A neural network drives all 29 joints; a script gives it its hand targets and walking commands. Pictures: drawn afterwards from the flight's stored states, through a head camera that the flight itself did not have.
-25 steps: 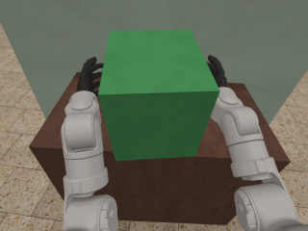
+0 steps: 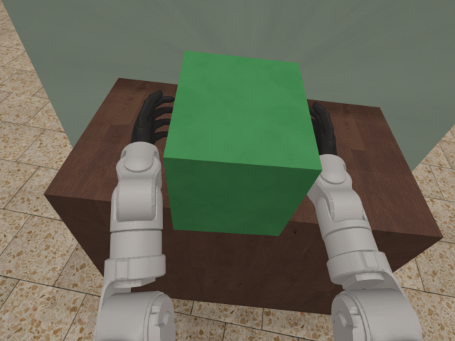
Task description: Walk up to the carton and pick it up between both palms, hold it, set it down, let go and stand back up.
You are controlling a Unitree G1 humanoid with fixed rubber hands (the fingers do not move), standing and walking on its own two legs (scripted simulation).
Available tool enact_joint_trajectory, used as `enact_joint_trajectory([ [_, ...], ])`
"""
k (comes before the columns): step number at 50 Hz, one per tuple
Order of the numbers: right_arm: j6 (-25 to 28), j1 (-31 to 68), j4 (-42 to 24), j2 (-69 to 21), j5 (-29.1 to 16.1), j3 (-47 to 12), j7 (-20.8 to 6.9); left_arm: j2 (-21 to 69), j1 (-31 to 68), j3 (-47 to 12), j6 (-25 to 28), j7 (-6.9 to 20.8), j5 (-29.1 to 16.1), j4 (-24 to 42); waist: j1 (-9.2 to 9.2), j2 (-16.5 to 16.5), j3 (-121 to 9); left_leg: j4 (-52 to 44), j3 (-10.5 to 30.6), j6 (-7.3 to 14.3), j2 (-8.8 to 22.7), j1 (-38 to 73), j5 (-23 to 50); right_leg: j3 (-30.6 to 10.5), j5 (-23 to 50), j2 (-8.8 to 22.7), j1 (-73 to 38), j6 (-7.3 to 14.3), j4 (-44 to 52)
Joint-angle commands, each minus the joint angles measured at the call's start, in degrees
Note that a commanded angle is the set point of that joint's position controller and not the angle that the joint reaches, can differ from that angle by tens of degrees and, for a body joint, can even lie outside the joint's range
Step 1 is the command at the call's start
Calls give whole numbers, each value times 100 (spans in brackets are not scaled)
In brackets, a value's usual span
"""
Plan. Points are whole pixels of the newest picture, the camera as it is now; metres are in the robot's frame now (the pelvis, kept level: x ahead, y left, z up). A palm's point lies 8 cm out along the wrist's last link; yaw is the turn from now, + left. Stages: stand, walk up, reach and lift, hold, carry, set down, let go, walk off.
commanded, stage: set down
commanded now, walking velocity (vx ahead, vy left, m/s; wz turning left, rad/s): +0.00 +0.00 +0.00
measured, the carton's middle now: (234, 148) +0.41 +0.01 +0.13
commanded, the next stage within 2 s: none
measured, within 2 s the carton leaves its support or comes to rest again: neither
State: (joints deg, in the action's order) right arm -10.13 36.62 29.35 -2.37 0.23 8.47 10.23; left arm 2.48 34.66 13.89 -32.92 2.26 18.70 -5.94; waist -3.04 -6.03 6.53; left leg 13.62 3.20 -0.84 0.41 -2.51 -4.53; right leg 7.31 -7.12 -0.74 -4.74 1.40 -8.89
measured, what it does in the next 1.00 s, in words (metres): stands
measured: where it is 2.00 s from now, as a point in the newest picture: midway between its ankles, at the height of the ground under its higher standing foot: outside the picture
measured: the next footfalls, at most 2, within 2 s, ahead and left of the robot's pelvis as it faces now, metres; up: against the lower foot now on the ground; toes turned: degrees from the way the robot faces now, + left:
none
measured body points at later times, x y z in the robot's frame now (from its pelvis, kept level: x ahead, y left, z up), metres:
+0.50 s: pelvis +0.02 +0.00 +0.00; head +0.01 +0.04 +0.45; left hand +0.41 +0.14 +0.15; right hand +0.40 -0.15 +0.14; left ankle +0.04 +0.13 -0.75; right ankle -0.01 -0.10 -0.75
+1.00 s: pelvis +0.02 +0.00 +0.00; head +0.02 +0.02 +0.45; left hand +0.44 +0.13 +0.14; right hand +0.43 -0.17 +0.13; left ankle +0.04 +0.13 -0.75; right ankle -0.01 -0.10 -0.75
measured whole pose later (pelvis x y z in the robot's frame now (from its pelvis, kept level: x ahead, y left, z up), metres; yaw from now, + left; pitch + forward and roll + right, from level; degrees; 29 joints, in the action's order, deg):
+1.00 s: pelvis +0.02 +0.00 +0.00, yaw -1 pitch +1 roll +0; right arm -0.8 41.5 47.9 -0.7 8.6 16.7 8.1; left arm 4.5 40.7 19.9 -15.6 -0.8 17.6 -32.8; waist -1.8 -2.9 -2.2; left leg 10.7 1.8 -0.4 0.2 -7.6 -4.0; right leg 5.7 -7.0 -0.5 1.7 1.0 -7.8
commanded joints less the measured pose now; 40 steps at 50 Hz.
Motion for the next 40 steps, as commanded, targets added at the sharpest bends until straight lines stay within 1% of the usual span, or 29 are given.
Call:
enact_joint_trajectory([
  [1,1212,4116,-2389,-1648,-113,-1916,-565,2347,3776,-2783,1135,483,-1023,1451,-231,830,-4707,287,-270,-150,-276,1401,2110,42,3023,-260,-974,-472,-416],
  [4,1343,3956,-2373,-1830,-167,-2160,-527,2483,3685,-2950,1322,381,-1050,1528,-181,854,-4972,358,-246,-112,-275,1279,2520,-54,3591,-252,-1160,-526,-525],
  [6,1350,3778,-2234,-1897,-214,-2275,-512,2495,3523,-2903,1357,353,-1003,1440,-97,811,-4864,326,-249,-66,-270,1109,2574,-104,3795,-234,-1288,-565,-566],
  [8,1309,3609,-2049,-1912,-277,-2344,-510,2436,3335,-2780,1323,354,-938,1286,-10,721,-4596,247,-263,-7,-266,941,2455,-143,3857,-210,-1397,-603,-570],
  [12,1111,3409,-1673,-1822,-433,-2396,-500,2186,2966,-2365,1088,425,-785,845,171,454,-3691,14,-298,114,-260,713,1934,-178,3632,-155,-1552,-663,-515],
  [16,914,3446,-1371,-1637,-503,-2206,-479,1931,2845,-1942,836,523,-688,432,254,264,-2820,-176,-329,160,-251,601,1304,-167,2966,-119,-1445,-674,-397],
  [19,906,3632,-1242,-1562,-431,-1946,-498,1913,3047,-1807,808,559,-675,258,226,283,-2578,-209,-340,114,-237,642,1002,-129,2414,-125,-1170,-636,-321],
  [22,1048,3888,-1203,-1546,-263,-1660,-564,2057,3447,-1925,976,523,-714,269,112,527,-2869,-123,-346,-16,-230,905,1021,-65,2045,-176,-776,-561,-266],
  [26,1322,4144,-1154,-1623,50,-1350,-680,2369,3947,-2280,1397,399,-813,310,-86,943,-3781,111,-307,-219,-227,1384,1493,16,2017,-256,-285,-456,-213],
  [29,1449,4183,-894,-1702,307,-1126,-760,2550,4144,-2392,1690,309,-849,128,-180,1089,-4292,226,-251,-285,-204,1497,1738,41,2076,-273,-51,-413,-189],
  [32,1482,4174,-467,-1772,530,-922,-842,2623,4236,-2285,1867,255,-834,-249,-180,1071,-4467,211,-216,-263,-179,1319,1637,46,2030,-257,34,-402,-178],
  [35,1472,4246,-84,-1881,701,-798,-920,2626,4336,-2046,1964,240,-783,-689,-114,916,-4515,120,-206,-165,-167,994,1387,25,2074,-227,-100,-426,-214],
  [37,1469,4341,70,-1982,768,-781,-958,2614,4377,-1849,2012,247,-731,-948,-36,769,-4547,45,-207,-68,-169,753,1293,-5,2269,-212,-326,-458,-282],
  [40,1478,4511,160,-2154,811,-845,-975,2569,4391,-1526,2081,276,-628,-1282,111,510,-4606,-66,-210,103,-181,384,1301,-74,2805,-178,-802,-517,-433],
])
